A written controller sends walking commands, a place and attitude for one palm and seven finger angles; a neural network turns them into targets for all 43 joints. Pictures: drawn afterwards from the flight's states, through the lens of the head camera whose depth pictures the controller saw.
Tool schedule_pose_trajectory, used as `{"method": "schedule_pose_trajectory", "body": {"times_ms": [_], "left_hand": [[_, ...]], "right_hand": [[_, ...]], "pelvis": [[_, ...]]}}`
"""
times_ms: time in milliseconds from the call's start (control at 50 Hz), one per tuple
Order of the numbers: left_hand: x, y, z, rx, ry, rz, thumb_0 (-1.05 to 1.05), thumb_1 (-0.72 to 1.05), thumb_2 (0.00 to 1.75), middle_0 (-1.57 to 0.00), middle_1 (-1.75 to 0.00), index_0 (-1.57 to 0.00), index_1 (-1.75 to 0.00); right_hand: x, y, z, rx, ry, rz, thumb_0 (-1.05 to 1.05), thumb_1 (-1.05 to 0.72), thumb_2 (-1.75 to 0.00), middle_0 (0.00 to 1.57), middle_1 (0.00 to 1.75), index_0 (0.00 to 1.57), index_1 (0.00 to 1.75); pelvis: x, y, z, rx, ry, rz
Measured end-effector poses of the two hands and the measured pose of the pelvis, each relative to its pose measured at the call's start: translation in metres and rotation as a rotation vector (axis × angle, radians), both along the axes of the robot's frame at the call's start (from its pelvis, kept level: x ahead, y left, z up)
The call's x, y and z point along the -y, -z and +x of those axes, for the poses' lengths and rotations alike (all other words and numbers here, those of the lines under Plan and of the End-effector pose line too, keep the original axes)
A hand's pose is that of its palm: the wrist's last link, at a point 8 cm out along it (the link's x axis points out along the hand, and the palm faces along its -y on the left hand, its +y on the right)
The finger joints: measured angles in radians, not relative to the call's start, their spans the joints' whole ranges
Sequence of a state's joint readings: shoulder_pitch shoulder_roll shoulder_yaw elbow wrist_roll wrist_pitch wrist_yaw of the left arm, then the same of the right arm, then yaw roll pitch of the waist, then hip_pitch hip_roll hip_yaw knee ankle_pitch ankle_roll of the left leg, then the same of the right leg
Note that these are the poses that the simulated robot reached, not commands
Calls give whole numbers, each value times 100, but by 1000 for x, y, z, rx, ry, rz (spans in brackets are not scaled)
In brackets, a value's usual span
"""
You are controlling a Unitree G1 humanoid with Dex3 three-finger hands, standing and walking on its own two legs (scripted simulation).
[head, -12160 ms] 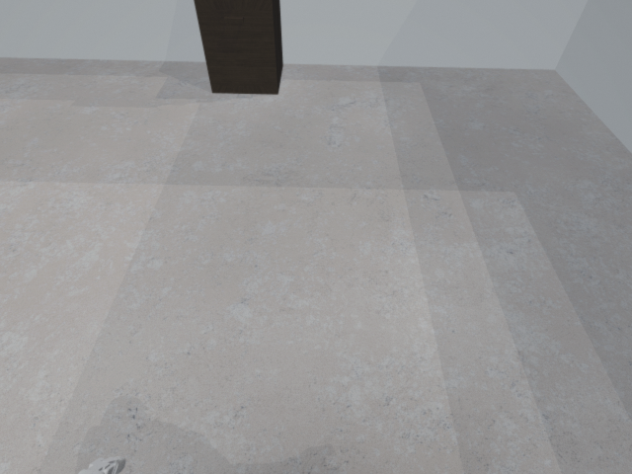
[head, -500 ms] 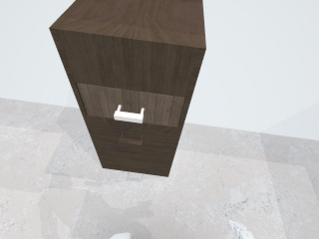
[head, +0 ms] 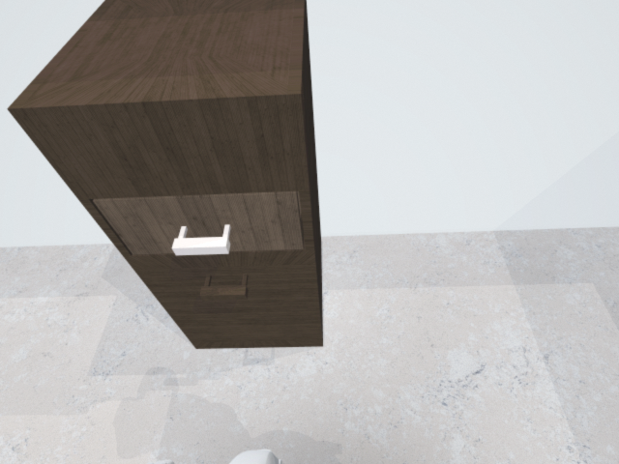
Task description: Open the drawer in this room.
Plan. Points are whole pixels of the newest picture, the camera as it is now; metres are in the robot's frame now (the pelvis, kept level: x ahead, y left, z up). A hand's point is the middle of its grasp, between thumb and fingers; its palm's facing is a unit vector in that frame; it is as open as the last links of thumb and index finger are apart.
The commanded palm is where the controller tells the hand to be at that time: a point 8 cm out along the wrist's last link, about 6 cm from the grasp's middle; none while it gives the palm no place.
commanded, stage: come to a stop and stand still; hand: left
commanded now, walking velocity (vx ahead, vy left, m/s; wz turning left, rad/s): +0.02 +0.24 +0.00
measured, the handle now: (203, 237) +0.53 +0.25 -0.11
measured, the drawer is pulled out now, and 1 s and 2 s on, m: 0.00 0.00 0.00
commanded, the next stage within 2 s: look again from close up in 0.78 s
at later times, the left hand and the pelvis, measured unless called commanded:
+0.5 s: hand out of the picture +0.00 +0.26 -0.17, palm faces +0.06 -0.97 -0.22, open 7.4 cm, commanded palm none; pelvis -0.01 +0.06 +0.01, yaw +1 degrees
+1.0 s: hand out of the picture +0.01 +0.24 -0.17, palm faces +0.00 -0.98 -0.22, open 7.3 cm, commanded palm none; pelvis -0.01 +0.07 +0.01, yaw +0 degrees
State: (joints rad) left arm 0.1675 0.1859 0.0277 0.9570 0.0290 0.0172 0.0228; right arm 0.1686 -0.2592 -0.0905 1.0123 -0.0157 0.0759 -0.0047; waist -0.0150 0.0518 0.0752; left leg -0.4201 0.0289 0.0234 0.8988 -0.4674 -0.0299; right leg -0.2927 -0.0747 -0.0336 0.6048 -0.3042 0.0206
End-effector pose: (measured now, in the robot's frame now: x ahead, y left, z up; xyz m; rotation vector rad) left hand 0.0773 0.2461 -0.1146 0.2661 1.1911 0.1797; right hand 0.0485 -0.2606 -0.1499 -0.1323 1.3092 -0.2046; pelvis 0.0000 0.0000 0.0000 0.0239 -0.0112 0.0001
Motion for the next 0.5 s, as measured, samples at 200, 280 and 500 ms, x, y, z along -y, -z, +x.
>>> {"method": "schedule_pose_trajectory", "body": {"times_ms": [200, 280, 500], "left_hand": [[1, 0, -37, -55, -55, -42, 0, 90, 89, -21, -30, -20, -30], [-22, 14, -59, -101, -84, -58, 0, 90, 89, -21, -30, -20, -30], [-57, 22, -84, -197, -119, -88, 0, 91, 89, -20, -29, -20, -30]], "right_hand": [[-17, -13, -30, -83, -37, 17, 1, -91, -90, 19, 30, 19, 30], [-36, -17, -24, -51, -58, -9, 1, -91, -90, 19, 30, 19, 30], [-90, -26, -20, -24, -72, -18, 1, -93, -90, 20, 30, 20, 30]], "pelvis": [[-9, -12, -9, -20, -16, 16], [-26, -7, -14, -27, -19, -2], [-58, -11, -10, -29, -17, -24]]}}
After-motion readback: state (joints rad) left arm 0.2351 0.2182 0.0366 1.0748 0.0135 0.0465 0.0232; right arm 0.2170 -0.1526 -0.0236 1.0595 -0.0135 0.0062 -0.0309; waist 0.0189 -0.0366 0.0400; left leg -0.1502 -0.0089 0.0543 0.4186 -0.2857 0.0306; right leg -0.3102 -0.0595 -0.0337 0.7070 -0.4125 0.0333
